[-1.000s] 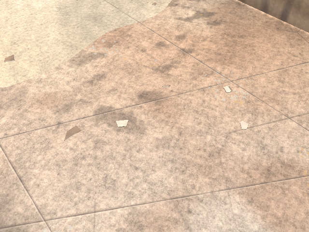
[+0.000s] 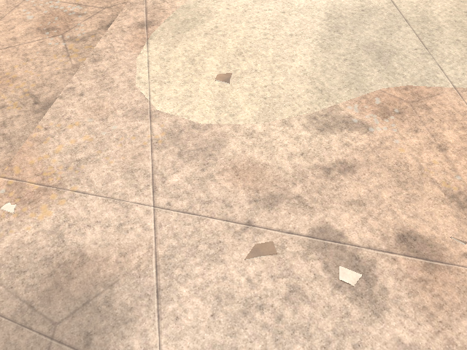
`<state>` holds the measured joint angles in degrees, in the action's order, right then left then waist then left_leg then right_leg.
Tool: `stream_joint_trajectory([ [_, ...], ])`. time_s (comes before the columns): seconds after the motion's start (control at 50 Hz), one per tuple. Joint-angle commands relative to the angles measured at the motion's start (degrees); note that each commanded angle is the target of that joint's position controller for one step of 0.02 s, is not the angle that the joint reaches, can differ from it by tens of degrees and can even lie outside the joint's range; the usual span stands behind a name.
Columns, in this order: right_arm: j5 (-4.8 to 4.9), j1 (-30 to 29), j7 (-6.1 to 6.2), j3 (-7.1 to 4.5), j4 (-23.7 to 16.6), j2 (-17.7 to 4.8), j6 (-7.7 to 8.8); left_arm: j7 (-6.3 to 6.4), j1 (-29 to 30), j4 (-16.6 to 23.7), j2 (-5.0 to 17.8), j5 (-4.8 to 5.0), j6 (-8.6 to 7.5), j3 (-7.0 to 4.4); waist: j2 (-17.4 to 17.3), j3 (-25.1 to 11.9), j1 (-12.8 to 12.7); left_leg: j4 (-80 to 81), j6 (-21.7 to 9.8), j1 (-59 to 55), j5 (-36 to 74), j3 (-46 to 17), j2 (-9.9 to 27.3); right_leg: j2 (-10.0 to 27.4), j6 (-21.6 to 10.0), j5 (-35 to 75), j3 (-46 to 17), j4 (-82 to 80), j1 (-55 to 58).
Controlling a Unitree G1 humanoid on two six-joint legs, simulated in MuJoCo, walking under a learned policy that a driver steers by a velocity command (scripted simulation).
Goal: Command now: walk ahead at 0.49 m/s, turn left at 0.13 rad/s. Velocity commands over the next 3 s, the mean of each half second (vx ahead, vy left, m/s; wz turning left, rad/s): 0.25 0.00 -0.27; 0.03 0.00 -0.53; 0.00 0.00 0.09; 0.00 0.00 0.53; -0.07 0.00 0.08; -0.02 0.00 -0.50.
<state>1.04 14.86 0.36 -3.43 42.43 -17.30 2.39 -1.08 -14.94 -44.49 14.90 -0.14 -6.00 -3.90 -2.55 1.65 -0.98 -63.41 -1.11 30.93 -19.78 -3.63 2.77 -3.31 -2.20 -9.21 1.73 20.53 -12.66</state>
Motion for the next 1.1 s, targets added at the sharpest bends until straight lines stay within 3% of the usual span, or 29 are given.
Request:
stream_joint_trajectory([
  [0.02,-1.17,-0.4,-0.38,0.43,-4.5,-0.9,0.99,0.0,2.8,2.8,7.8,0.8,-1.16,-1.52,6.6,0.3,1.6,9.3,0.7,3.5,5.1,-0.7,4.3,15.7,-12.4,4.0,-14.7,-13.6,-0.6],
  [0.08,-1.34,-6.8,-1.13,1.22,-6.0,-0.6,2.27,0.33,1.6,2.1,9.8,1.41,-0.2,-2.01,5.7,1.4,-0.2,22.9,1.7,-2.1,15.1,1.3,2.0,12.7,-10.9,9.8,-10.2,-12.6,-3.4],
  [0.12,-1.27,-9.5,-1.44,0.91,-7.0,-1.8,2.76,0.57,-1.7,0.6,11.1,1.7,0.59,-2.28,5.9,0.3,-1.1,27.8,2.4,-5.0,19.8,1.3,-0.3,13.0,-9.5,16.5,-10.3,-9.4,-1.3],
  [0.16,-1.34,-10.0,-1.59,0.14,-7.5,-3.7,3.04,0.91,-3.1,-0.2,11.6,2.05,1.43,-2.33,6.6,-1.6,-0.4,31.9,1.9,-8.2,21.2,0.4,-1.6,13.4,-7.0,17.6,-11.7,-4.8,1.6],
  [0.2,-1.78,-6.2,-1.24,-0.95,-6.3,-5.4,3.1,1.28,-2.4,0.1,10.7,2.0,2.14,-1.97,6.7,-4.4,2.4,36.3,0.3,-17.2,24.5,1.1,-2.3,11.2,-3.9,16.8,-11.9,2.1,1.2],
  [0.22,-2.23,-2.6,-0.67,-1.78,-5.8,-7.4,3.07,1.35,-2.7,0.4,8.9,1.53,2.12,-1.39,6.0,-6.6,4.2,37.8,-1.3,-24.4,29.9,0.2,0.0,7.9,-1.5,14.6,-10.5,8.9,-1.6],
  [0.24,-3.54,3.1,0.24,-2.82,-6.2,-12.5,2.71,1.37,-3.9,2.4,4.8,-0.13,1.93,0.1,-3.9,-14.4,5.7,34.4,-5.7,-38.7,49.3,-10.2,13.1,2.8,2.1,-5.7,-7.2,25.6,-11.3],
  [0.26,-3.46,3.6,0.21,-2.87,-6.7,-13.3,1.22,1.69,-14.2,1.4,2.3,0.66,2.15,1.12,-16.3,-24.0,3.0,34.0,-14.4,-48.1,53.6,-23.5,25.5,0.1,4.3,-33.3,-5.8,41.3,-20.8],
  [0.28,-2.49,3.0,-0.05,-2.29,-7.0,-9.9,0.22,2.04,-13.1,0.6,8.1,1.81,2.92,-0.36,-11.3,-23.3,4.3,37.8,-14.2,-43.5,42.0,-24.5,22.2,2.2,5.1,-30.4,-8.5,47.8,-23.2],
  [0.3,-1.77,0.3,-0.02,-1.51,-6.9,-7.2,-0.15,2.4,-8.5,1.5,9.6,2.18,3.87,-1.07,-7.6,-16.6,4.0,39.3,-12.3,-38.7,34.2,-18.6,19.5,3.9,5.4,-27.0,-6.9,50.2,-27.0],
  [0.32,-1.48,-3.3,-0.04,-0.81,-6.7,-5.3,-0.37,2.96,-6.5,1.6,9.0,1.85,5.08,-1.23,-5.1,-12.4,2.8,41.2,-11.1,-32.6,30.3,-14.2,17.1,5.6,6.1,-24.0,-5.8,49.8,-27.2],
  [0.34,-1.76,-6.5,-0.09,-0.58,-6.7,-4.6,-0.49,3.4,-6.3,1.9,8.8,1.45,6.41,-1.49,-6.0,-9.6,1.1,43.3,-10.9,-26.1,27.3,-10.9,15.9,7.0,6.7,-21.2,-5.7,49.0,-24.6],
  [0.38,-2.96,-10.2,0.0,-0.95,-6.2,-4.9,-0.14,3.69,-7.1,2.5,7.1,1.24,8.17,-1.46,-6.9,-6.8,-1.1,47.5,-11.5,-16.6,24.9,-4.5,13.6,7.0,7.4,-16.3,-3.8,47.9,-18.3],
  [0.4,-3.07,-11.0,0.18,-1.09,-6.0,-4.9,0.09,3.73,-6.7,3.0,6.4,1.14,8.5,-1.47,-6.5,-6.4,-1.4,48.4,-11.9,-15.5,24.7,-2.6,13.7,7.2,7.4,-14.7,-3.5,46.0,-17.6],
  [0.48,-2.18,-11.1,1.27,-1.86,-4.5,-6.2,-0.05,2.52,-0.9,6.3,5.0,0.59,8.71,-0.87,-4.3,-7.0,-0.2,48.8,-12.5,-17.2,25.3,2.0,15.2,8.6,6.1,-8.4,-2.9,33.7,-14.7],
  [0.56,-1.09,-10.4,1.1,-2.76,-3.2,-8.6,-1.15,0.94,2.3,8.6,6.7,0.75,9.29,-1.28,-4.5,-6.6,0.7,47.5,-11.7,-19.2,22.8,3.9,16.9,7.7,4.1,-8.1,-0.6,25.3,-10.7],
  [0.62,0.31,-10.5,0.9,-3.21,-2.1,-9.5,-1.84,0.13,1.8,9.2,7.1,0.67,9.58,-1.84,-3.8,-6.0,-0.5,42.4,-8.3,-20.4,19.6,5.8,16.5,5.9,1.3,-4.8,2.0,14.1,-5.5],
  [0.64,0.55,-8.7,0.85,-3.05,-1.2,-8.4,-2.06,0.31,0.8,8.8,8.0,0.42,9.5,-2.36,-2.2,-6.1,-0.6,38.6,-5.6,-18.9,15.4,7.7,14.5,4.4,-0.2,-1.1,1.9,9.6,-1.4],
  [0.66,-0.35,-5.4,0.62,-2.54,0.1,-6.1,-2.28,1.01,-1.3,8.6,11.5,0.34,9.35,-3.53,5.1,-6.1,-0.4,29.4,-1.1,-13.8,8.5,11.9,10.3,7.3,-2.8,11.1,-4.3,3.8,4.9],
  [0.68,-3.47,-5.2,0.26,-1.35,-2.0,-2.9,-2.37,2.24,-2.0,10.3,18.2,0.31,9.2,-4.78,23.0,-5.8,1.4,9.8,5.4,3.0,-16.7,16.2,1.3,22.0,-11.1,31.8,-25.1,2.2,13.3],
  [0.7,-2.74,-10.7,0.82,-1.93,-3.8,-5.0,-2.3,1.61,-2.7,11.3,17.9,-1.53,7.91,-4.31,18.3,-8.5,-2.9,-1.0,5.9,7.9,-20.7,5.2,-2.7,25.9,-19.2,27.9,-31.6,-0.4,9.5],
  [0.72,-1.25,-12.4,1.12,-2.49,-3.9,-6.6,-2.51,1.2,-1.4,11.0,16.2,-1.64,6.7,-3.81,12.6,-7.5,-2.6,-4.6,5.0,9.1,-16.2,2.0,-1.6,22.8,-17.6,24.4,-26.7,-1.1,8.9],
  [0.74,-0.85,-11.3,1.51,-2.73,-3.3,-6.6,-2.66,1.38,1.6,11.0,14.8,-0.61,6.03,-3.52,10.4,-6.6,-0.7,-3.7,4.3,9.8,-10.8,0.8,-0.7,19.8,-14.3,21.1,-22.8,-0.6,8.2],
  [0.76,-1.39,-10.6,2.03,-2.98,-2.3,-6.9,-2.78,1.68,4.1,11.5,12.7,0.33,6.04,-2.9,8.4,-6.7,0.2,-2.4,4.4,9.6,-7.4,0.1,-0.1,18.1,-11.9,19.6,-21.1,-0.2,7.9],
  [0.78,-1.83,-9.8,2.25,-3.18,-2.2,-7.1,-2.84,2.05,6.0,11.9,12.0,0.72,6.3,-2.46,8.8,-6.8,1.3,-2.3,4.8,7.6,-4.7,0.1,-0.5,16.9,-11.2,21.4,-19.5,-0.1,6.0],
  [0.82,-1.47,-8.4,2.0,-3.08,-1.9,-6.1,-2.62,2.58,6.1,12.5,11.5,0.27,6.57,-2.13,9.2,-8.8,1.9,-1.4,5.4,4.6,-1.4,0.2,-1.9,15.4,-11.3,23.4,-18.5,0.0,5.6],
  [0.92,-1.09,-10.2,1.5,-2.14,-2.5,-4.2,-2.42,3.35,5.3,12.6,12.6,0.49,7.24,-2.6,9.8,-8.4,0.5,13.3,6.6,1.1,1.1,-0.7,-2.9,14.2,-11.1,15.4,-20.5,0.6,6.2],
  [1.04,-0.55,-9.6,0.28,-1.95,-2.8,-4.8,-1.98,2.28,5.9,11.8,11.5,-0.04,7.82,-1.79,11.4,-6.9,-0.8,23.6,5.2,-8.4,-1.1,0.7,-2.9,14.3,-11.3,14.1,-24.1,2.4,2.1],
  [1.1,-1.04,-6.2,-0.52,-1.62,-2.0,-3.8,-1.07,2.31,7.3,11.2,9.6,0.68,7.97,-0.8,9.9,-6.5,2.1,41.2,2.6,-18.4,11.9,1.5,-2.6,11.2,-7.7,11.7,-23.8,5.3,-0.4],
])
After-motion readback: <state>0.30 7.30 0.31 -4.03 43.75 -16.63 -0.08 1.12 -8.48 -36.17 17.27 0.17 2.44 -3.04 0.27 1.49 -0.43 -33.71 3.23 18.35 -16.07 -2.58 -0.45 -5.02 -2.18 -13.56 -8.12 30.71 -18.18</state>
